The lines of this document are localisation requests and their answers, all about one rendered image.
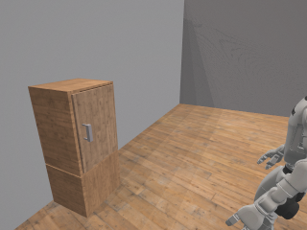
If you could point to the handle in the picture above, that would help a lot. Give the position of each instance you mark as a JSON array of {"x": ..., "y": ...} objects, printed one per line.
[{"x": 89, "y": 134}]

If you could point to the robot left hand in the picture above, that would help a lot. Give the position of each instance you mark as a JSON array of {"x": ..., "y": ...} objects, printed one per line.
[{"x": 249, "y": 216}]

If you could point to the left robot thigh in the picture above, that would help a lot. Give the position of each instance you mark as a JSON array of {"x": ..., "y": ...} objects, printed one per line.
[{"x": 287, "y": 210}]

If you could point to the robot left upper arm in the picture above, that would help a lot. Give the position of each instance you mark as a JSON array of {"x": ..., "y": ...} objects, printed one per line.
[{"x": 304, "y": 142}]

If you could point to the robot right hand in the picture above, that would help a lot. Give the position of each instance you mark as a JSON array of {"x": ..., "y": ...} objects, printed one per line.
[{"x": 273, "y": 155}]

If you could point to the robot left forearm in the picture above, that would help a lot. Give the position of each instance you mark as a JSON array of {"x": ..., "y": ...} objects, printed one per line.
[{"x": 292, "y": 184}]

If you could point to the humanoid robot torso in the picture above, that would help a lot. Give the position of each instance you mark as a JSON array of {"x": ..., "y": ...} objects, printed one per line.
[{"x": 294, "y": 150}]

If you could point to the cupboard door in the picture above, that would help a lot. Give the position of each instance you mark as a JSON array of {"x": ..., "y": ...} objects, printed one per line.
[{"x": 95, "y": 107}]

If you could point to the robot right forearm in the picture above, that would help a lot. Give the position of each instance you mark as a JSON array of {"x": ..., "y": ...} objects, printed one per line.
[{"x": 280, "y": 150}]

